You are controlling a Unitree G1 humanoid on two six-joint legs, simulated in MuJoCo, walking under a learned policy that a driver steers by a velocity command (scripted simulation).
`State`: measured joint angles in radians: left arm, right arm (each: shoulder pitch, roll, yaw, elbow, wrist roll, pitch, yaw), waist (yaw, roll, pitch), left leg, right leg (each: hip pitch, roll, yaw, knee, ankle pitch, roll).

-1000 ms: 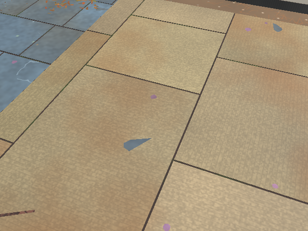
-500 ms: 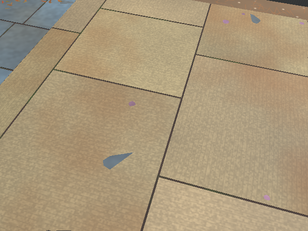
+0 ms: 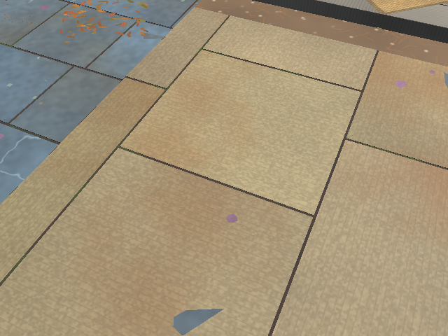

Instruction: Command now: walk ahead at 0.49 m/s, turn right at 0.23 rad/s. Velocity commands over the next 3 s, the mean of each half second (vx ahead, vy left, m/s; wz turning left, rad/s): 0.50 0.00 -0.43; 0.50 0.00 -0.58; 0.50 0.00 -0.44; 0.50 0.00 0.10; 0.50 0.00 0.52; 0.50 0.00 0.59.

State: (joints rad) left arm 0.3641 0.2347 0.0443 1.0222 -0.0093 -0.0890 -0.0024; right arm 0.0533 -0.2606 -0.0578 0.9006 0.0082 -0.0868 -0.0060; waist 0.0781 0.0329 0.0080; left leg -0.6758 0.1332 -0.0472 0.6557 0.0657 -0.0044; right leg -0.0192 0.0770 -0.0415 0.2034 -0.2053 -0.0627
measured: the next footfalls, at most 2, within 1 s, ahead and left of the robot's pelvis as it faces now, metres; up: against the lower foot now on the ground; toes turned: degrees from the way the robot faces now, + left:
left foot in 0.14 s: +0.28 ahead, +0.15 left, +0.00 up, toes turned -4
right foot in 0.68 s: +0.49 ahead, -0.17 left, +0.00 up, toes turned -25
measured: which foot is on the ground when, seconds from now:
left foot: up 0.00-0.12, down 0.14-0.66, up 0.68-1.00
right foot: down 0.00-0.14, up 0.16-0.66, down 0.68-1.00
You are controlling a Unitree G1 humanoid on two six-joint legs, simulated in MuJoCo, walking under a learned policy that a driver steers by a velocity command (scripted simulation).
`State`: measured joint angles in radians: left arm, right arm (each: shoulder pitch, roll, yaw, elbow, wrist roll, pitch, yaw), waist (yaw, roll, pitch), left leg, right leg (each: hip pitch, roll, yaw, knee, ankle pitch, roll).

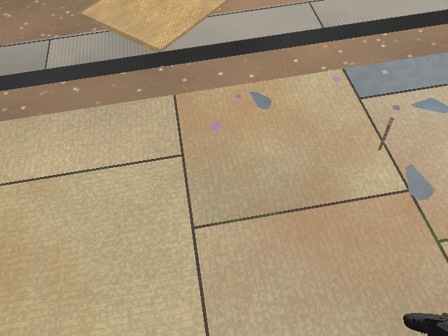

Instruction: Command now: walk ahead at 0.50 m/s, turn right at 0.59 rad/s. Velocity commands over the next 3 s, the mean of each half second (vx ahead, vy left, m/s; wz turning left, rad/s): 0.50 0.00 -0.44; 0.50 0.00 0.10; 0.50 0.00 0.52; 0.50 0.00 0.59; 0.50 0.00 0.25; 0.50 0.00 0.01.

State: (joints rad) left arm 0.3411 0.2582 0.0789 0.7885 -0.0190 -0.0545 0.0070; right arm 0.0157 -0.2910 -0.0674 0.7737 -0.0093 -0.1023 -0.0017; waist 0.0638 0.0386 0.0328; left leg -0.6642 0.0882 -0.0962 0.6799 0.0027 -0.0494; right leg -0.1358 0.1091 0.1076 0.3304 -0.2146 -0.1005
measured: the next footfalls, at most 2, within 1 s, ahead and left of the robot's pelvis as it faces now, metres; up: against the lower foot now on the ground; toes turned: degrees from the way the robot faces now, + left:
left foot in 0.18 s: +0.30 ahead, +0.14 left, +0.00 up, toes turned -10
right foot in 0.66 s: +0.49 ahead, -0.18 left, +0.00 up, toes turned -15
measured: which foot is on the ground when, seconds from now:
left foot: up 0.00-0.16, down 0.18-0.68, up 0.70-1.00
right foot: down 0.00-0.18, up 0.20-0.64, down 0.66-1.00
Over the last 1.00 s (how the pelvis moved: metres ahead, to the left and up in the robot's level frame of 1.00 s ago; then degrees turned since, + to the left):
0.52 -0.12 0.00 -33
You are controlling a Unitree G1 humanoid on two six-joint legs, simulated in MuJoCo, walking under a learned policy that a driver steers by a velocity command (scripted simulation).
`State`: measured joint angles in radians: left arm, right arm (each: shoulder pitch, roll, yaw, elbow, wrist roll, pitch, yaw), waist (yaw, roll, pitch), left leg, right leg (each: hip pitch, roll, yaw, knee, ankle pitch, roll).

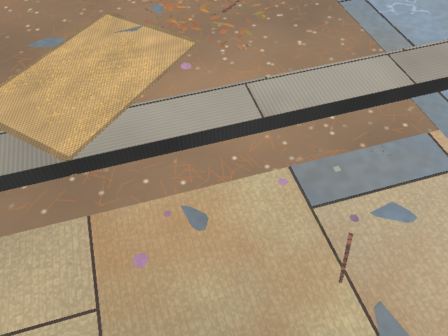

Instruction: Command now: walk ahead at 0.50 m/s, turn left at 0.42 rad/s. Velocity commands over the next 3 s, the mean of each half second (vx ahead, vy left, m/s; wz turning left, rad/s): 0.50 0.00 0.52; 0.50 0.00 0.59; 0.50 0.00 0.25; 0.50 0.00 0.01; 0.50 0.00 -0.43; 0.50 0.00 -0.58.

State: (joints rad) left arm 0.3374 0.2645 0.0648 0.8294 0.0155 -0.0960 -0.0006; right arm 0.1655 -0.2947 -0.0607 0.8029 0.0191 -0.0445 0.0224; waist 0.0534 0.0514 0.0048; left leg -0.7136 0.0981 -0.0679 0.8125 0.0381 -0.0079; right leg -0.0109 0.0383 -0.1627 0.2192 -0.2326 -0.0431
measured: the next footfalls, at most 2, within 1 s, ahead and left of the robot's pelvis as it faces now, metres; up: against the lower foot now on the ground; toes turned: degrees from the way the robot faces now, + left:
left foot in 0.20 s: +0.28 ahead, +0.14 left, +0.00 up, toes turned +9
right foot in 0.66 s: +0.60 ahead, +0.00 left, +0.00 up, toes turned +27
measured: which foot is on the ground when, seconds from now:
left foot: up 0.00-0.18, down 0.20-0.66, up 0.68-1.00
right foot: down 0.00-0.18, up 0.20-0.64, down 0.66-1.00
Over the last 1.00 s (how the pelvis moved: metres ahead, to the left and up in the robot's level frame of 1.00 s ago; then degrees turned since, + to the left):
0.53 -0.09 0.00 -6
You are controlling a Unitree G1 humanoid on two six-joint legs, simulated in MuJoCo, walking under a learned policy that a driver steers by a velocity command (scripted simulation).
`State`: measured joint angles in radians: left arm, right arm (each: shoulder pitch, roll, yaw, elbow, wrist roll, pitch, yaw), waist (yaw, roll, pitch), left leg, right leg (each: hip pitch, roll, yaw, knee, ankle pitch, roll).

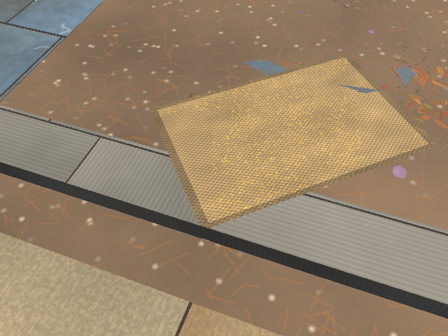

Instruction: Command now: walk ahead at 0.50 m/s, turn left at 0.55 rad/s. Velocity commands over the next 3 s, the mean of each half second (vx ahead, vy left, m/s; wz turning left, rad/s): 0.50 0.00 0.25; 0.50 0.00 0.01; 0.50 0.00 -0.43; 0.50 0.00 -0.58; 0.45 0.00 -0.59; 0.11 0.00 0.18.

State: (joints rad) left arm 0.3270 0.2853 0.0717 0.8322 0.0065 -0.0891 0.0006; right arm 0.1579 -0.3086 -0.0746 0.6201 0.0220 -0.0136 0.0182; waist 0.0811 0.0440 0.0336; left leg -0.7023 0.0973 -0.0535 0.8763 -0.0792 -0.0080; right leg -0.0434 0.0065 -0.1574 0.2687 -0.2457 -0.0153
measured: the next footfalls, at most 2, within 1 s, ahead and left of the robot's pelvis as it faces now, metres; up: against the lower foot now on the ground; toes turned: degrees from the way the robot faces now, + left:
left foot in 0.18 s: +0.27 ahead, +0.15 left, +0.00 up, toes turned +6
right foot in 0.68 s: +0.57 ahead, -0.05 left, +0.00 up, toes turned +4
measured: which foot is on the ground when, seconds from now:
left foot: up 0.00-0.16, down 0.18-0.68, up 0.70-1.00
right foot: down 0.00-0.20, up 0.22-0.66, down 0.68-1.00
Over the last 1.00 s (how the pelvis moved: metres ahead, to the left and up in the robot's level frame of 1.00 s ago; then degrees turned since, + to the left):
0.56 0.11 0.00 35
